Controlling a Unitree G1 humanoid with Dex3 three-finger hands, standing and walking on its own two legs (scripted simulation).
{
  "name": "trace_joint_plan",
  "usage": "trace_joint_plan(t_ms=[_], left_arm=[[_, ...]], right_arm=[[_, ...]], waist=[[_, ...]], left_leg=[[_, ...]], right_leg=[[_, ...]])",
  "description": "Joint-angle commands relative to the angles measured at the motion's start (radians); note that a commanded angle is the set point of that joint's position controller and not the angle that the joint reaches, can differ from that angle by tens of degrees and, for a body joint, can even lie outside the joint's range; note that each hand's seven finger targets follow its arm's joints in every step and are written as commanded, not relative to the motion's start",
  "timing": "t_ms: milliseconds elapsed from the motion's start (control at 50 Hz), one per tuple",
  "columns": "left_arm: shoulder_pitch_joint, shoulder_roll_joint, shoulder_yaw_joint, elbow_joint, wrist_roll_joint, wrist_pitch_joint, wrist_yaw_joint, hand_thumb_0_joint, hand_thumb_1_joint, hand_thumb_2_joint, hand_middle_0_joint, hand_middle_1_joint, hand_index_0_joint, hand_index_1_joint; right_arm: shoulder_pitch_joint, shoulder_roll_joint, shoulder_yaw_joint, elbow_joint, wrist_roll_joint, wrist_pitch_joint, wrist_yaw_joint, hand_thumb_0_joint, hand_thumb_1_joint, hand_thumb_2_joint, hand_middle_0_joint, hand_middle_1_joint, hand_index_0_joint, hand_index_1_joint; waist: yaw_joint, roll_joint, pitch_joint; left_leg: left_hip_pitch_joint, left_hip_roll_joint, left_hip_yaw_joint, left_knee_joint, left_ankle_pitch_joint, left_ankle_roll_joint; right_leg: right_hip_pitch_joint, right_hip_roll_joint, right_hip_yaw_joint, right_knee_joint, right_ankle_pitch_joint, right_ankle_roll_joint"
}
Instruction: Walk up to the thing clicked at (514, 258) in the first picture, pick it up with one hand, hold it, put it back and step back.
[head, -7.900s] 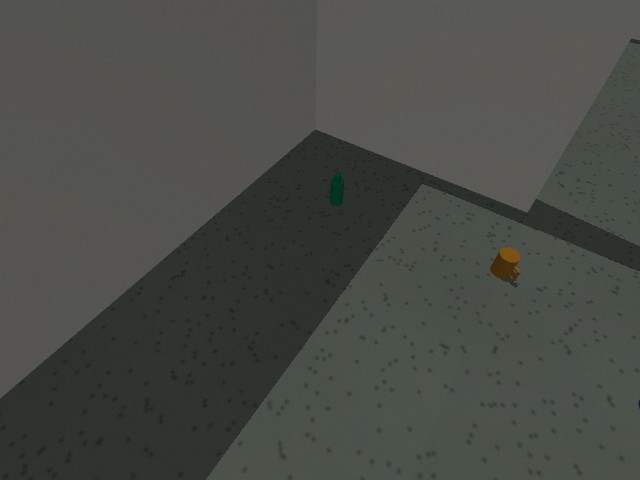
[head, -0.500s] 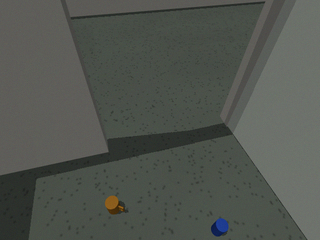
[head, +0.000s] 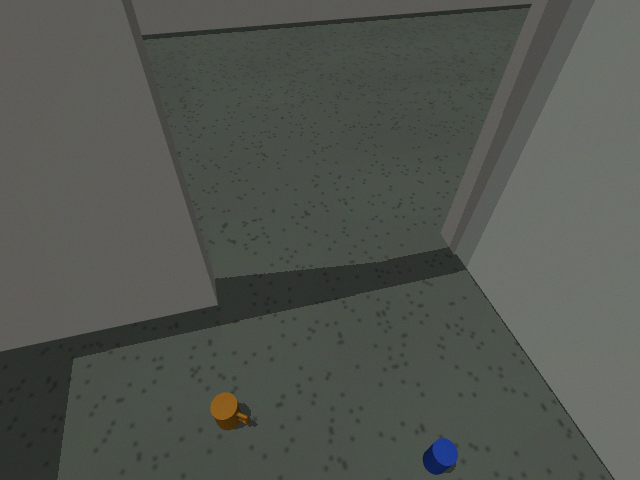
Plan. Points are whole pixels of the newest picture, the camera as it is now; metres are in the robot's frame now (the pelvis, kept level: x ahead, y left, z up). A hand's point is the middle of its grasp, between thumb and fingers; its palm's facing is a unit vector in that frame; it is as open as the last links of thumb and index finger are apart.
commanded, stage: stand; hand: left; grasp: from above
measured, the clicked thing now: (231, 413) +0.41 +0.24 -0.73
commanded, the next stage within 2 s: rise first in 0.24 s
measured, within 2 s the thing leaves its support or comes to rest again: neither
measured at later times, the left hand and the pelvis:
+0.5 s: hand out of the picture +0.12 +0.25 -0.16, palm faces +0.05 -0.95 -0.32, open 8.1 cm; pelvis -0.01 +0.00 -0.01, yaw +1 degrees
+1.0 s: hand out of the picture +0.12 +0.26 -0.22, palm faces -0.11 -0.89 -0.44, open 13.9 cm; pelvis -0.02 +0.00 -0.08, yaw +0 degrees
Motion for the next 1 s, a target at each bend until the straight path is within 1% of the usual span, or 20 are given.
trace_joint_plan(t_ms=[0, 180, 300, 320, 340, 360, 380, 400, 440, 480, 520, 560, 600, 660, 720, 780, 820, 840, 960, 980], left_arm=[[-0.016, 0.212, 0.042, -0.054, 0.001, -0.017, 0.016, 0.000, 0.899, 0.900, -0.200, -0.300, -0.200, -0.300], [-0.022, 0.207, 0.041, -0.055, 0.002, -0.016, 0.017, 0.000, 0.899, 0.900, -0.200, -0.300, -0.200, -0.300], [-0.020, 0.212, 0.040, -0.055, -0.001, -0.020, 0.017, 0.000, 0.899, 0.900, -0.200, -0.300, -0.200, -0.300], [-0.021, 0.210, 0.040, -0.058, 0.001, -0.020, 0.017, 0.000, 0.831, 0.950, -0.214, -0.380, -0.207, -0.380], [-0.372, 0.056, 0.050, -0.409, -0.050, -0.115, 0.033, 0.000, 0.751, 0.938, -0.204, -0.433, -0.164, -0.460], [-0.485, 0.084, 0.052, -0.331, -0.051, -0.100, 0.035, 0.000, 0.671, 0.949, -0.179, -0.513, -0.144, -0.540], [-0.329, 0.168, 0.112, -0.163, -0.029, -0.058, 0.040, 0.000, 0.591, 0.946, -0.168, -0.593, -0.144, -0.620], [-0.237, 0.186, 0.135, -0.096, -0.016, -0.040, 0.026, 0.000, 0.511, 0.937, -0.153, -0.673, -0.144, -0.697], [-0.337, 0.269, 0.177, -0.155, 0.024, -0.047, 0.006, 0.000, 0.351, 0.944, -0.116, -0.833, -0.129, -0.837], [-0.180, 0.234, 0.187, -0.049, 0.092, -0.019, -0.024, 0.000, 0.191, 0.923, -0.076, -0.983, -0.121, -0.937], [-0.081, 0.253, 0.235, -0.100, 0.132, 0.002, -0.031, 0.000, 0.031, 0.942, -0.069, -1.033, -0.104, -0.997], [-0.065, 0.210, 0.216, -0.180, 0.144, 0.035, -0.020, 0.000, -0.129, 0.968, -0.040, -1.068, -0.070, -1.038], [-0.117, 0.166, 0.177, -0.229, 0.154, 0.081, -0.013, 0.000, -0.279, 0.970, -0.039, -1.073, -0.065, -1.046], [-0.083, 0.163, 0.182, -0.267, 0.165, 0.131, -0.001, 0.000, -0.507, 0.974, -0.061, -1.079, -0.073, -1.067], [-0.126, 0.163, 0.191, -0.373, 0.173, 0.134, 0.009, 0.000, -0.545, 0.981, -0.063, -1.073, -0.068, -1.068], [-0.110, 0.177, 0.217, -0.504, 0.187, 0.111, 0.014, 0.000, -0.546, 0.976, -0.061, -1.072, -0.071, -1.063], [-0.027, 0.162, 0.217, -0.539, 0.199, 0.112, 0.014, 0.000, -0.550, 0.984, -0.062, -1.082, -0.068, -1.076], [-0.019, 0.178, 0.225, -0.583, 0.206, 0.113, 0.015, 0.000, -0.547, 0.991, -0.063, -1.072, -0.064, -1.071], [0.079, 0.161, 0.210, -0.701, 0.227, 0.169, 0.012, 0.000, -0.573, 1.002, -0.075, -1.054, -0.067, -1.062], [0.085, 0.172, 0.221, -0.720, 0.233, 0.178, 0.014, 0.000, -0.578, 1.006, -0.074, -1.054, -0.065, -1.063]], right_arm=[[-0.031, -0.210, -0.039, -0.062, 0.005, -0.025, -0.015, 0.000, -0.900, -0.900, 0.200, 0.300, 0.200, 0.300], [-0.027, -0.215, -0.040, -0.063, 0.003, -0.023, -0.015, 0.000, -0.900, -0.900, 0.200, 0.300, 0.200, 0.300], [-0.027, -0.213, -0.041, -0.060, 0.004, -0.026, -0.015, 0.000, -0.900, -0.900, 0.200, 0.300, 0.200, 0.300], [-0.023, -0.216, -0.043, -0.061, 0.004, -0.025, -0.016, 0.000, -0.883, -0.898, 0.198, 0.299, 0.198, 0.299], [-0.006, -0.061, -0.007, -0.336, 0.070, -0.072, -0.035, 0.000, -0.935, -0.907, 0.200, 0.300, 0.200, 0.300], [0.046, -0.075, -0.001, -0.279, 0.075, -0.068, -0.044, 0.000, -0.914, -0.900, 0.199, 0.300, 0.200, 0.300], [0.077, -0.108, -0.014, -0.271, 0.070, -0.054, -0.050, 0.000, -0.911, -0.903, 0.199, 0.300, 0.199, 0.300], [0.087, -0.111, -0.029, -0.296, 0.070, -0.044, -0.049, 0.000, -0.894, -0.897, 0.200, 0.300, 0.200, 0.300], [0.114, -0.112, -0.056, -0.334, 0.057, -0.048, -0.060, 0.000, -0.900, -0.900, 0.200, 0.300, 0.200, 0.300], [0.147, -0.105, -0.079, -0.366, 0.038, -0.051, -0.051, 0.000, -0.894, -0.898, 0.200, 0.300, 0.200, 0.300], [0.152, -0.095, -0.094, -0.420, 0.034, -0.051, -0.040, 0.000, -0.883, -0.896, 0.200, 0.300, 0.200, 0.300], [0.135, -0.080, -0.092, -0.477, 0.038, -0.049, -0.036, 0.000, -0.863, -0.890, 0.200, 0.300, 0.200, 0.300], [0.105, -0.080, -0.087, -0.523, 0.046, -0.049, -0.029, 0.000, -0.875, -0.893, 0.200, 0.300, 0.200, 0.300], [0.092, -0.069, -0.088, -0.567, 0.048, -0.057, -0.023, 0.000, -0.884, -0.897, 0.200, 0.300, 0.200, 0.300], [0.103, -0.062, -0.092, -0.597, 0.043, -0.080, -0.017, 0.000, -0.872, -0.894, 0.200, 0.300, 0.200, 0.300], [0.124, -0.052, -0.100, -0.625, 0.036, -0.105, -0.021, 0.000, -0.881, -0.895, 0.200, 0.300, 0.200, 0.300], [0.127, -0.049, -0.101, -0.636, 0.034, -0.118, -0.027, 0.000, -0.870, -0.893, 0.200, 0.300, 0.200, 0.300], [0.128, -0.050, -0.103, -0.645, 0.033, -0.123, -0.031, 0.000, -0.860, -0.890, 0.200, 0.300, 0.200, 0.300], [0.118, -0.042, -0.099, -0.672, 0.029, -0.140, -0.042, 0.000, -0.894, -0.899, 0.200, 0.300, 0.200, 0.300], [0.115, -0.040, -0.099, -0.676, 0.028, -0.145, -0.044, 0.000, -0.898, -0.900, 0.200, 0.300, 0.200, 0.300]], waist=[[-0.001, 0.009, -0.072], [-0.002, 0.015, -0.076], [-0.002, 0.002, -0.078], [-0.004, 0.010, -0.093], [-0.119, 0.042, -0.009], [-0.089, 0.013, -0.048], [-0.080, -0.049, -0.026], [-0.042, -0.038, -0.023], [-0.035, -0.032, -0.174], [-0.025, -0.006, -0.240], [0.045, 0.041, -0.334], [0.046, 0.085, -0.334], [0.015, 0.070, -0.268], [0.003, 0.029, -0.241], [-0.010, 0.034, -0.251], [-0.016, 0.056, -0.346], [-0.018, 0.050, -0.378], [-0.012, 0.067, -0.388], [-0.028, 0.072, -0.397], [-0.028, 0.069, -0.404]], left_leg=[[0.050, 0.119, -0.094, -0.034, 0.203, 0.033], [0.042, 0.116, -0.091, -0.028, 0.191, 0.034], [0.062, 0.120, -0.091, -0.021, 0.230, 0.033], [0.063, 0.120, -0.089, -0.015, 0.228, 0.033], [-0.076, -0.019, 0.034, 0.046, 0.043, 0.022], [-0.065, -0.025, 0.031, 0.055, 0.011, 0.026], [-0.110, -0.027, 0.028, 0.081, -0.022, 0.032], [-0.151, -0.025, 0.033, 0.112, -0.002, 0.029], [-0.145, -0.023, 0.027, 0.180, 0.051, 0.032], [-0.203, -0.034, 0.020, 0.260, 0.106, 0.027], [-0.216, -0.043, 0.020, 0.293, 0.160, 0.017], [-0.221, -0.044, 0.020, 0.289, 0.149, 0.011], [-0.273, -0.034, 0.010, 0.302, 0.085, 0.008], [-0.363, -0.023, 0.005, 0.366, 0.010, 0.014], [-0.439, -0.015, -0.002, 0.441, -0.068, 0.015], [-0.463, -0.012, -0.006, 0.526, -0.051, 0.018], [-0.465, -0.004, -0.013, 0.563, -0.007, 0.021], [-0.477, -0.006, -0.012, 0.576, -0.002, 0.018], [-0.521, 0.000, -0.017, 0.628, -0.026, 0.023], [-0.531, -0.001, -0.017, 0.644, -0.022, 0.027]], right_leg=[[-0.021, -0.111, 0.067, -0.038, 0.174, -0.042], [-0.014, -0.115, 0.066, -0.043, 0.178, -0.039], [-0.020, -0.116, 0.069, -0.039, 0.206, -0.042], [-0.013, -0.118, 0.070, -0.039, 0.214, -0.041], [-0.258, 0.024, -0.010, 0.042, 0.135, -0.030], [-0.211, 0.018, -0.020, 0.043, 0.098, -0.026], [-0.230, 0.026, -0.029, 0.053, 0.055, -0.030], [-0.238, 0.029, -0.035, 0.087, 0.050, -0.033], [-0.246, 0.026, -0.024, 0.153, 0.105, -0.033], [-0.278, 0.023, -0.020, 0.232, 0.158, -0.037], [-0.235, 0.025, -0.021, 0.274, 0.180, -0.045], [-0.266, 0.030, -0.023, 0.282, 0.152, -0.047], [-0.329, 0.036, -0.033, 0.289, 0.081, -0.048], [-0.421, 0.043, -0.038, 0.348, -0.003, -0.046], [-0.520, 0.045, -0.039, 0.425, -0.075, -0.043], [-0.576, 0.042, -0.033, 0.522, -0.056, -0.042], [-0.606, 0.043, -0.032, 0.565, -0.025, -0.041], [-0.610, 0.042, -0.032, 0.580, -0.021, -0.041], [-0.660, 0.042, -0.028, 0.613, -0.036, -0.036], [-0.663, 0.041, -0.027, 0.614, -0.030, -0.035]])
